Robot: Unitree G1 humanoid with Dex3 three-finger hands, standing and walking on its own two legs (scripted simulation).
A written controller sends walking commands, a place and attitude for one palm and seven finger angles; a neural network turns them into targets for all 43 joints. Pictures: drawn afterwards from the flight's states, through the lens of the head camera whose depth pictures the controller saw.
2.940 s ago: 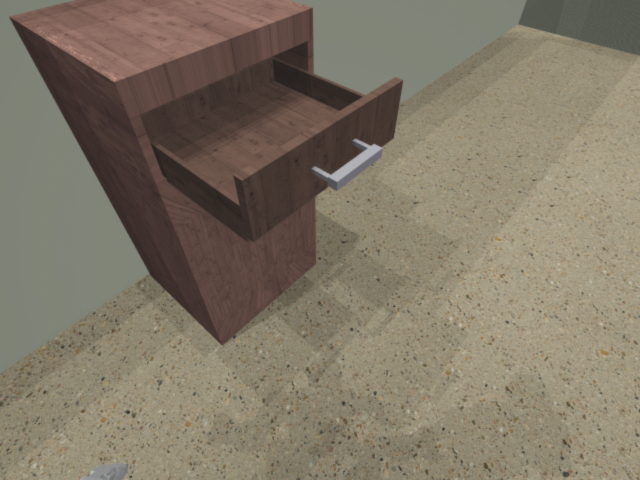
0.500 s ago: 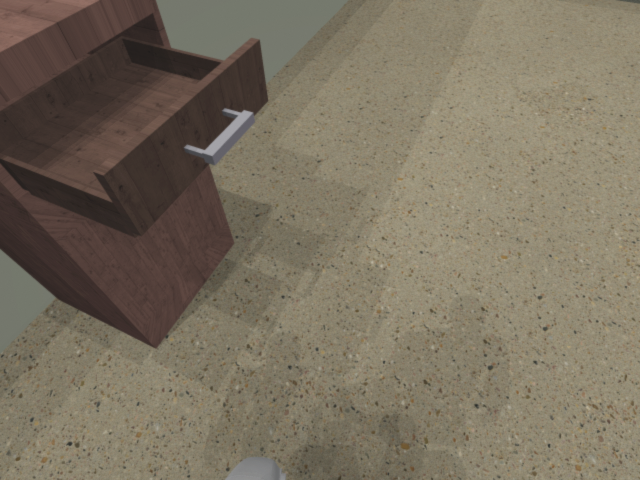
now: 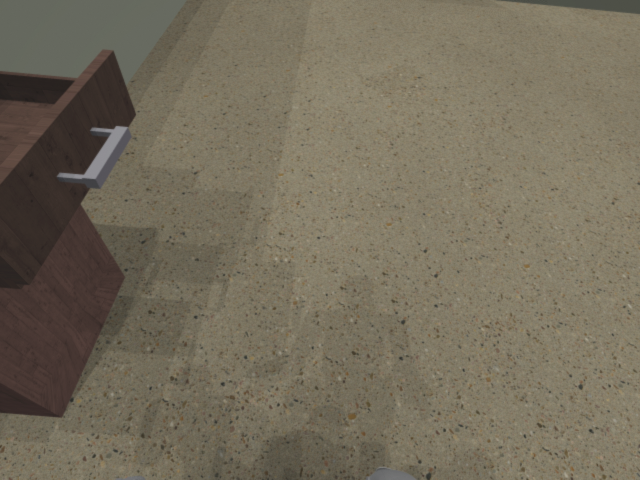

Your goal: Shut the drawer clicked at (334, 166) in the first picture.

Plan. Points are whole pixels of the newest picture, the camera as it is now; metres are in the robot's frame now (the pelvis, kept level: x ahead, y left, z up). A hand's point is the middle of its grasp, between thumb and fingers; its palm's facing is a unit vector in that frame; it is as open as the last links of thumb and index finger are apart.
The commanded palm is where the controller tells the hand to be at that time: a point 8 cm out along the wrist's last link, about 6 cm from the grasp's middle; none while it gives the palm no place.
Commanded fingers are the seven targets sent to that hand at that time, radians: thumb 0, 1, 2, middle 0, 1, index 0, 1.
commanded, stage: walk around to get in front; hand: left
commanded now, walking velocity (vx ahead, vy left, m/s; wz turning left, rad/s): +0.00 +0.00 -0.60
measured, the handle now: (96, 154) +0.57 +0.42 +0.03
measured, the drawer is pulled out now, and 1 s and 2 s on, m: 0.28 0.28 0.28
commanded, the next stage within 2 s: none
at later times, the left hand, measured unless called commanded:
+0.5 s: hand (218, 470) +0.16 +0.15 -0.18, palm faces -0.28 -0.94 -0.21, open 7.4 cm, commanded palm none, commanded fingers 0.00 0.90 0.90 -0.20 -0.30 -0.20 -0.30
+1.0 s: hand (279, 450) +0.19 +0.07 -0.16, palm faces -0.56 -0.79 -0.26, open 7.4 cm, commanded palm none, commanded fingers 0.00 0.90 0.90 -0.20 -0.30 -0.20 -0.30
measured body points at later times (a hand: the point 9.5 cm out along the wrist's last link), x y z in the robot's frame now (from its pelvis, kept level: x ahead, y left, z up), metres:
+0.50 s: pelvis +0.00 -0.01 -0.01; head +0.04 -0.01 +0.44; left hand +0.17 +0.20 -0.16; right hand +0.01 -0.29 -0.14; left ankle +0.05 +0.09 -0.74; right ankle +0.00 -0.14 -0.74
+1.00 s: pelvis -0.02 -0.04 -0.01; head +0.00 -0.08 +0.43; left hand +0.21 +0.11 -0.14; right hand -0.14 -0.28 -0.17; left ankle +0.05 +0.10 -0.68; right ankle -0.06 -0.12 -0.74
